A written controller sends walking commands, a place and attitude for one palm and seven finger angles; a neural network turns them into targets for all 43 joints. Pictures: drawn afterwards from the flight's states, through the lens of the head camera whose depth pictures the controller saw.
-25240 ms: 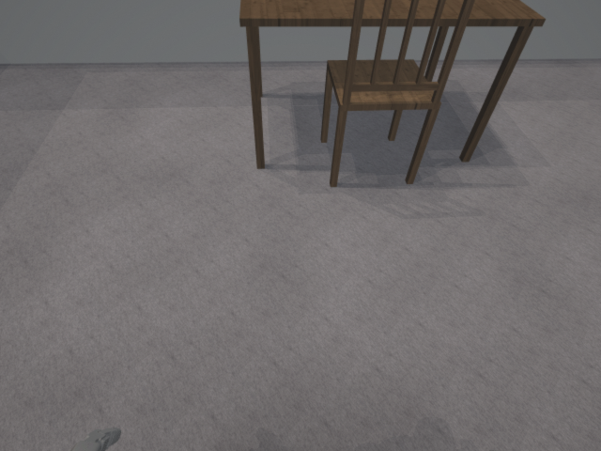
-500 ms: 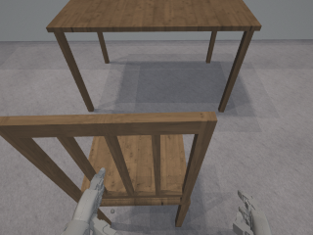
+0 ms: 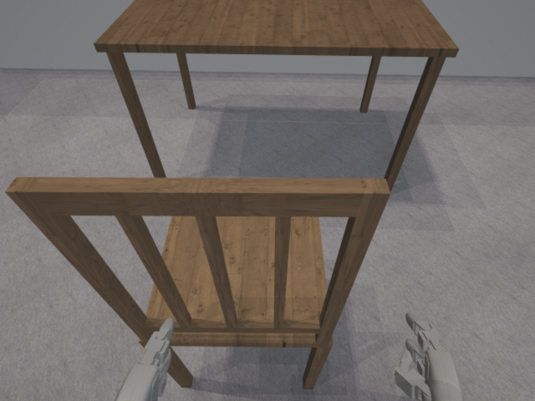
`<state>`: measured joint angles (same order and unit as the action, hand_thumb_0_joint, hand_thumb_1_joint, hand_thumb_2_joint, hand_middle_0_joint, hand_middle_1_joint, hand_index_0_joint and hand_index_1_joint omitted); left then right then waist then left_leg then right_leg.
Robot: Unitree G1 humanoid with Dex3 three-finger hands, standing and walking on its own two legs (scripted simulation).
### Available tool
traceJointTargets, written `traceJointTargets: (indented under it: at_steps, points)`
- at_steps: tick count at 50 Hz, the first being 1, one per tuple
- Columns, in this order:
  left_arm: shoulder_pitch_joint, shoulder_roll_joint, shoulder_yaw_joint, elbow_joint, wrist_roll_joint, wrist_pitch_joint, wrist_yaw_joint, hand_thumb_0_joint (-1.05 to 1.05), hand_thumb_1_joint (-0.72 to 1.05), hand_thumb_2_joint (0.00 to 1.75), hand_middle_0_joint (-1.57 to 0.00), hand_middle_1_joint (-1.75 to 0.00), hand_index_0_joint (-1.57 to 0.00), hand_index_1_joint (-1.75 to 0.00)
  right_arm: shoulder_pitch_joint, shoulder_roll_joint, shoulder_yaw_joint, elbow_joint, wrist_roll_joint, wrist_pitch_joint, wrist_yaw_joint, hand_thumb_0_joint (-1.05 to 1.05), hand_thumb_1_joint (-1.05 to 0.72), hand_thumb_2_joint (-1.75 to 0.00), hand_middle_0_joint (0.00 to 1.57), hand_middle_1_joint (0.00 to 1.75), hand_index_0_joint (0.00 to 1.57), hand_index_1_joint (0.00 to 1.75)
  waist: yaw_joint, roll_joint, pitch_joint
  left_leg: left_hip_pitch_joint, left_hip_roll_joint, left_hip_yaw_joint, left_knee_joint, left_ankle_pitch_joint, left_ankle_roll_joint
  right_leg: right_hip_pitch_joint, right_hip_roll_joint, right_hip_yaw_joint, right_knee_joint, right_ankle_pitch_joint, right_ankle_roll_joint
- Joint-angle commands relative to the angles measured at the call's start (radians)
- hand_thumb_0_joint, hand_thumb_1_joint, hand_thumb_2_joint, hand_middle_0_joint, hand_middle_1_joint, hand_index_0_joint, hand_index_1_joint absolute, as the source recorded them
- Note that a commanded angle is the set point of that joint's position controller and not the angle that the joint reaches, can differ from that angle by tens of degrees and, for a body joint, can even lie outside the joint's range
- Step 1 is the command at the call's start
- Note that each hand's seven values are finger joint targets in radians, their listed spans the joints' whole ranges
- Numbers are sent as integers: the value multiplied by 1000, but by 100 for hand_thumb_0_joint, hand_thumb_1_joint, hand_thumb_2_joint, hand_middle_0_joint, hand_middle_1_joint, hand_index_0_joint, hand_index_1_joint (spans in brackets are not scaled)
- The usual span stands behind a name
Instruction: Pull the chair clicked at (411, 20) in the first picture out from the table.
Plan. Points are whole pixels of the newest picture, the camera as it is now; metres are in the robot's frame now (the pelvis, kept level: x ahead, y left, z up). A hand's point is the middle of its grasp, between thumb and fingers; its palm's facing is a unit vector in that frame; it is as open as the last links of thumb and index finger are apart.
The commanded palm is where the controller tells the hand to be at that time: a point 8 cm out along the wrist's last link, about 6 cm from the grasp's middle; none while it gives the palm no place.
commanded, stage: draw the hand back to the body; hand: left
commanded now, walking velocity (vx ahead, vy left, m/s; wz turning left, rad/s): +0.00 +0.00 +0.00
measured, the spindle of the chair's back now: (221, 281) +0.30 +0.09 +0.00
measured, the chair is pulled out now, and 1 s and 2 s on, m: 0.71 0.71 0.71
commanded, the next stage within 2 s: step back with the hand held close in 1.54 s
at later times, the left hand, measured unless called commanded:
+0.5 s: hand (124, 358) +0.16 +0.17 +0.10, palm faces +0.08 -0.99 -0.15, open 17.3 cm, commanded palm +0.12 +0.22 +0.11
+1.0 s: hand (40, 286) +0.20 +0.23 +0.19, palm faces +0.40 -0.81 -0.43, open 11.7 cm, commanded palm +0.15 +0.28 +0.20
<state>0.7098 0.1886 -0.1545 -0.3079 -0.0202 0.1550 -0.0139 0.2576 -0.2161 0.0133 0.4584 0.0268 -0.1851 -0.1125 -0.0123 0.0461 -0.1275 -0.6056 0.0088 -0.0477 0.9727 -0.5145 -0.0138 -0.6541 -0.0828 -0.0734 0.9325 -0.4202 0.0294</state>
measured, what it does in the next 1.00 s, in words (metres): stands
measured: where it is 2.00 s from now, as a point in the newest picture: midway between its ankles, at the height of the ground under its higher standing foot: outside the picture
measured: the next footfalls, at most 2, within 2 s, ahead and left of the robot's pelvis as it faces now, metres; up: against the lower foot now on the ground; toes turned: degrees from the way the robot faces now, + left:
none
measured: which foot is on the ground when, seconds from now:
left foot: down 0.00-1.00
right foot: down 0.00-1.00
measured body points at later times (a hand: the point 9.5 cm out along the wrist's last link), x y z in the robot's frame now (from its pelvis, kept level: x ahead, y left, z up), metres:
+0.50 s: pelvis -0.01 +0.00 +0.00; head +0.00 -0.02 +0.45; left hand +0.15 +0.22 +0.11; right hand +0.18 -0.23 -0.07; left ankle -0.01 +0.13 -0.68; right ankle +0.03 -0.14 -0.68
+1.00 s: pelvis +0.02 +0.00 +0.04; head +0.00 -0.03 +0.49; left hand +0.18 +0.28 +0.21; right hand +0.21 -0.22 -0.04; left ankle -0.01 +0.13 -0.68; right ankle +0.03 -0.14 -0.68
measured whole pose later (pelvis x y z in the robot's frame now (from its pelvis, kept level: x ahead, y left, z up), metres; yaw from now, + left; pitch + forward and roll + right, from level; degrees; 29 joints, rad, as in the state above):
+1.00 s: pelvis +0.02 +0.00 +0.04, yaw -1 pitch -3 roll -1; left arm 0.57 0.33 0.24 -0.47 -0.03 -0.03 0.17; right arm 0.21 -0.21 0.02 0.63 0.02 -0.17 -0.12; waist 0.06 0.08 -0.01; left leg -0.17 0.03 -0.03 0.60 -0.38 -0.02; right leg -0.23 -0.06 -0.07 0.58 -0.30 0.03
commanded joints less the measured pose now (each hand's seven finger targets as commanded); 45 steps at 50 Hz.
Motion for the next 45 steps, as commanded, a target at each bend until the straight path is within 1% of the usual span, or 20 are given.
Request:
traceJointTargets:
  at_steps: [1, 3, 5, 9, 10, 12, 13, 16, 18, 21, 23, 24, 25, 27, 29, 33, 37, 38, 41, 45]
  points:
    - [-7, 19, 99, -297, -99, -259, 12, 0, -55, 20, 0, 0, 0, 0, -71, -100, -43, -132, 7, -117, -10, 0, -90, -90, 20, 30, 20, 30, 8, -62, -92, -8, -25, 8, -125, 225, 21, 71, 55, -31, -109, 106, -52]
    - [-31, 52, 145, -332, -115, -321, 15, 0, -55, 20, 0, 0, 0, 0, -63, -100, -49, -113, 7, -128, -7, 0, -90, -90, 20, 30, 20, 30, 18, -17, -101, -20, -23, 6, -118, 238, 16, 76, 51, -28, -92, 109, -57]
    - [-46, 28, 136, -311, -120, -395, 1, 0, -55, 20, 0, 0, 0, 0, -69, -95, -50, -99, 10, -135, 4, 0, -90, -90, 20, 30, 20, 30, 14, 6, -81, -35, -22, 8, -102, 221, 10, 35, 51, -25, -77, 82, -56]
    - [-30, 14, 122, -254, -119, -539, -61, 0, -55, 20, 0, 0, 0, 0, -92, -92, -63, -79, 12, -139, 36, 0, -90, -90, 20, 30, 20, 30, 16, -23, -75, -90, -11, 6, -64, 205, 6, -4, 50, -16, -36, 72, -58]
    - [3, 22, 126, -241, -121, -540, -82, 0, -55, 20, 0, 0, 0, 0, -103, -98, -65, -91, 15, -134, 43, 0, -90, -90, 20, 30, 20, 30, 22, -16, -94, -87, -9, 8, -72, 190, 8, 13, 46, -12, -38, 63, -57]
    - [30, 55, 160, -254, -132, -489, -112, 0, -55, 20, 0, 0, 0, 0, -120, -103, -68, -119, 26, -120, 41, 0, -90, -90, 20, 30, 20, 30, 31, -34, -117, -80, -6, 14, -95, 163, 15, 73, 39, 2, -69, 48, -52]
    - [57, 84, 201, -265, -139, -453, -120, 0, -55, 20, 0, 0, 0, 0, -134, -104, -71, -129, 29, -112, 38, 0, -90, -90, 20, 30, 20, 30, 47, -20, -142, -75, -7, 14, -107, 168, 19, 114, 34, 9, -80, 54, -54]
    - [12, 120, 263, -354, -174, -380, -113, 0, -55, 20, 0, 0, 0, 0, -143, -95, -62, -144, 41, -97, 11, 0, -90, -90, 20, 30, 20, 30, 45, -49, -131, -49, -3, 10, -134, 156, 24, 142, 35, 3, -109, 37, -47]
    - [-19, 140, 316, -384, -203, -367, -88, 0, -55, 20, 0, 0, 0, 0, -140, -86, -57, -132, 44, -99, -5, 0, -90, -90, 20, 30, 20, 30, 47, -67, -108, -40, 0, 3, -145, 162, 26, 156, 40, 2, -135, 34, -47]
    - [-64, 117, 313, -402, -230, -390, -77, 0, -44, 25, -1, -2, -1, -2, -120, -84, -46, -104, 46, -123, -14, 0, -90, -90, 20, 30, 20, 30, 30, -62, -60, -6, 3, 1, -161, 175, 24, 144, 46, -9, -165, 41, -41]
    - [-100, 136, 325, -395, -234, -402, -88, 0, -37, 29, -2, -4, -2, -4, -120, -94, -44, -86, 49, -142, -18, 0, -90, -90, 20, 30, 20, 30, 25, -40, -50, 15, 5, -2, -168, 185, 26, 158, 45, 0, -186, 48, -44]
    - [-18, 291, 365, -348, -64, -308, 43, 0, -33, 31, -3, -5, -3, -5, -96, -88, -38, -67, 21, -96, -30, 0, -90, -90, 20, 30, 20, 30, 84, 11, -91, 77, 26, 11, -218, 185, 20, 256, 15, 50, -223, 58, -68]
    - [-21, 191, 304, -413, -51, -271, 91, 0, -30, 32, -4, -5, -4, -5, -86, -77, -31, -94, 17, -82, -30, 0, -90, -90, 20, 30, 20, 30, 53, 23, -37, 90, 19, 16, -236, 189, 18, 252, 6, 37, -242, 85, -65]
    - [-18, 155, 282, -383, -31, -239, 130, 0, -22, 36, -4, -7, -4, -7, -102, -76, -30, -76, 14, -64, -27, 0, -90, -90, 20, 30, 20, 30, 48, 12, 13, 110, 28, 12, -256, 193, 17, 262, 5, 20, -261, 90, -65]
    - [-28, 161, 286, -357, -19, -221, 152, 0, -15, 39, -5, -8, -5, -8, -118, -80, -27, -65, 13, -43, -29, 0, -90, -90, 20, 30, 20, 30, 46, -16, 44, 141, 29, 8, -283, 199, 19, 279, 11, 15, -293, 96, -62]
    - [-130, 257, 372, -365, -12, -222, 189, 0, -1, 46, -7, -11, -7, -11, -151, -91, -20, -53, 8, -34, -38, 0, -90, -90, 20, 30, 20, 30, 52, -31, 117, 175, 30, 5, -342, 151, 22, 306, 14, 25, -378, 31, -64]
    - [-155, 273, 409, -407, -3, -238, 202, 0, 14, 53, -10, -14, -10, -14, -149, -89, -12, -41, 0, -50, -34, 0, -90, -90, 20, 30, 20, 30, 65, 55, 67, 271, 26, 1, -410, 213, 21, 376, 12, 13, -384, 109, -65]
    - [-160, 299, 436, -420, -1, -236, 206, 0, 17, 55, -10, -15, -10, -15, -153, -91, -12, -34, 1, -54, -31, 0, -90, -90, 20, 30, 20, 30, 71, 79, 55, 280, 25, -2, -419, 241, 18, 405, 15, 18, -390, 138, -70]
    - [-148, 275, 439, -395, -6, -239, 203, 0, 28, 60, -12, -17, -12, -17, -162, -88, -14, -18, -2, -56, -25, 0, -90, -90, 20, 30, 20, 30, 68, 22, 73, 318, 28, 3, -450, 289, 18, 429, 20, 13, -412, 191, -63]
    - [-158, 282, 484, -351, -9, -240, 198, 0, 43, 67, -13, -20, -13, -20, -172, -92, -23, 7, -4, -47, -16, 0, -90, -90, 20, 30, 20, 30, 72, -20, 93, 351, 34, 10, -481, 362, 21, 470, 23, 16, -434, 274, -59]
